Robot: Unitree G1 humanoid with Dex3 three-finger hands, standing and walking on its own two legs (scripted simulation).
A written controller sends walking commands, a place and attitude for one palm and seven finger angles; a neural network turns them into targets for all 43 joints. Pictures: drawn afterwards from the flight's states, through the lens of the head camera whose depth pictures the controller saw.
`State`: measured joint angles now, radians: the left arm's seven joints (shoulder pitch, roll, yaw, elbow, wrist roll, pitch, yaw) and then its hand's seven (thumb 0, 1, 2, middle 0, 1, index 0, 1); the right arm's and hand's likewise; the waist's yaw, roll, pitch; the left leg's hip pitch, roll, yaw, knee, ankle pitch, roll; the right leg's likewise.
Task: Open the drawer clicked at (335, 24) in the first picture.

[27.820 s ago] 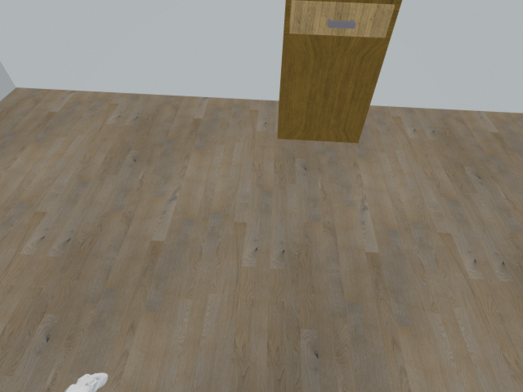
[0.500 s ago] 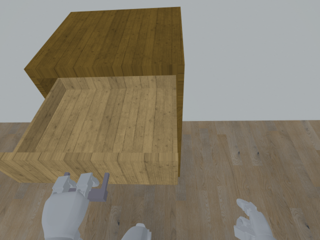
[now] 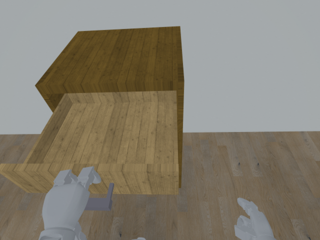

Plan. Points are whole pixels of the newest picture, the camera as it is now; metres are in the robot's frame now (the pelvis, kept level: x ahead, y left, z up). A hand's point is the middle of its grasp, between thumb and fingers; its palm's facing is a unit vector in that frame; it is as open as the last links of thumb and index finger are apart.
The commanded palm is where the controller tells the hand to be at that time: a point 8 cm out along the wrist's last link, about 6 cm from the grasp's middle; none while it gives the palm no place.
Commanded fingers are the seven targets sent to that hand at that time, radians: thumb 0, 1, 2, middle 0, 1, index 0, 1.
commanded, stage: lift the hand off the handle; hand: left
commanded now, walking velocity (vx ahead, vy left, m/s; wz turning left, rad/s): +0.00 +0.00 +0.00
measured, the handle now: (89, 195) +0.23 +0.22 -0.01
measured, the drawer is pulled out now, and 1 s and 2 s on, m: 0.30 0.30 0.30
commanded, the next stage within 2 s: draw the hand back to the body in 0.80 s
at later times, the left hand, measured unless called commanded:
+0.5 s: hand (65, 194) +0.19 +0.22 +0.09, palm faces +0.07 -0.18 -0.98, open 13.8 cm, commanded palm +0.17 +0.22 +0.16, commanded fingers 0.00 -0.50 0.30 -0.30 -1.20 -0.30 -1.20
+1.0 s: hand (64, 188) +0.19 +0.21 +0.12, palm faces +0.07 -0.17 -0.98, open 13.8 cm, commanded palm +0.16 +0.21 +0.19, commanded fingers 0.00 -0.50 0.30 -0.30 -1.20 -0.30 -1.20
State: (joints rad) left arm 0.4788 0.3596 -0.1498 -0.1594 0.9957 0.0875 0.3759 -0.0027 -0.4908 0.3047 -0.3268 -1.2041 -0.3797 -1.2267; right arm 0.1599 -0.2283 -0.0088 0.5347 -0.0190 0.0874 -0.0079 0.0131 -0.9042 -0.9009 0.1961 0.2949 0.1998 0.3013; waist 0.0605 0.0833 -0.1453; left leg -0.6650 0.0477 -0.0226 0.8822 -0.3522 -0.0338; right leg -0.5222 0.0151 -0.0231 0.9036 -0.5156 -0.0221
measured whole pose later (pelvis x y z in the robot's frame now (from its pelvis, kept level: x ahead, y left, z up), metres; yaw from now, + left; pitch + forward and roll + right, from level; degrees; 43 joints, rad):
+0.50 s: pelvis +0.02 +0.01 +0.02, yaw +0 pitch +4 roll -1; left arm 0.57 0.41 -0.09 -0.43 0.92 0.07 0.22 0.00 -0.49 0.30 -0.32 -1.20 -0.33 -1.20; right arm 0.14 -0.23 0.01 0.51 -0.01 0.08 0.02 0.01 -0.90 -0.90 0.20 0.29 0.20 0.30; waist 0.10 0.10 -0.12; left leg -0.51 0.04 -0.01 0.76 -0.33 -0.02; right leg -0.36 0.00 -0.02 0.75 -0.47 0.00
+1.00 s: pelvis +0.01 +0.01 +0.03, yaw +0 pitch +2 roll -1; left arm 0.52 0.44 -0.11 -0.50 0.92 0.11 0.13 0.00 -0.49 0.30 -0.33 -1.20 -0.33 -1.20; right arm 0.12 -0.22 0.03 0.50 0.01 0.10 0.04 0.01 -0.90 -0.90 0.20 0.29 0.20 0.30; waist 0.11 0.11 -0.08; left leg -0.42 0.04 0.00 0.67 -0.28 -0.02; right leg -0.26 0.01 -0.01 0.64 -0.41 -0.01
